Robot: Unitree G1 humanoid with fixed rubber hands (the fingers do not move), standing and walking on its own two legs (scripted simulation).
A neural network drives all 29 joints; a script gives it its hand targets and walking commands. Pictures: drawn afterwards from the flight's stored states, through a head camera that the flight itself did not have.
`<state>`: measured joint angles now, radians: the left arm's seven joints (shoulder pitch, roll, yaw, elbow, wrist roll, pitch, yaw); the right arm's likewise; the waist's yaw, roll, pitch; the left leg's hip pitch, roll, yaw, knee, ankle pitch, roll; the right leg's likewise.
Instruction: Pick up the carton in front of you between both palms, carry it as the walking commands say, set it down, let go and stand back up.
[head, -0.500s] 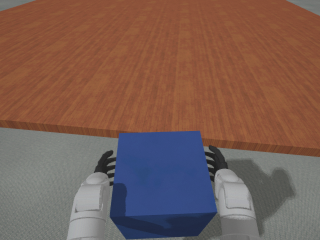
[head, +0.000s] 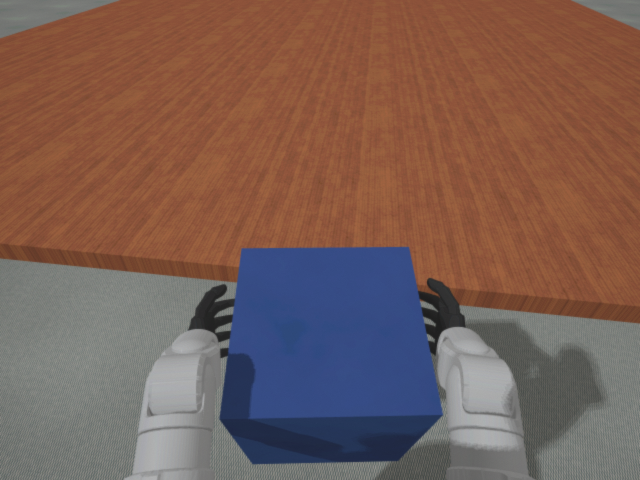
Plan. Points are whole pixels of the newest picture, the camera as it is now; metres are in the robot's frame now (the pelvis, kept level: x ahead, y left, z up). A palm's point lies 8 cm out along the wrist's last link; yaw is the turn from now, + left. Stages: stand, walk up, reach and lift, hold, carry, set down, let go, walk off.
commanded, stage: carry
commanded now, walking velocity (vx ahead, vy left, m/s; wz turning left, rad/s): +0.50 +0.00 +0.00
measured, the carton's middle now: (325, 362) +0.30 -0.01 +0.02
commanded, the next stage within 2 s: none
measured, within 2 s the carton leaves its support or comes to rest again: neither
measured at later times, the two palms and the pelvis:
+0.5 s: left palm (231, 239) +0.46 +0.14 +0.10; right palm (427, 230) +0.47 -0.16 +0.11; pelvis +0.22 -0.02 +0.01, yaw +0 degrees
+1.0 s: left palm (249, 138) +0.81 +0.15 +0.10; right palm (386, 137) +0.79 -0.14 +0.11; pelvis +0.55 +0.02 +0.01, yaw -2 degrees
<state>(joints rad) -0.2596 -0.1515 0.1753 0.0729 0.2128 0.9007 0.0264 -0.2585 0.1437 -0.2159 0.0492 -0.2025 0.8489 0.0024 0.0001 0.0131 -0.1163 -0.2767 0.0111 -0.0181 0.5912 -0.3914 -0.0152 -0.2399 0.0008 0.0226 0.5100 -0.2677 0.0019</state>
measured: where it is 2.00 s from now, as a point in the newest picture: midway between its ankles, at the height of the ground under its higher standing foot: (300, 268)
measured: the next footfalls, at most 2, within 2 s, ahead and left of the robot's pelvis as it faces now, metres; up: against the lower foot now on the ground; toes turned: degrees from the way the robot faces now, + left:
right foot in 0.30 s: +0.19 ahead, -0.11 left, +0.00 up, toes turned -11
left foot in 0.70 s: +0.53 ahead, +0.12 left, +0.00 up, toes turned +11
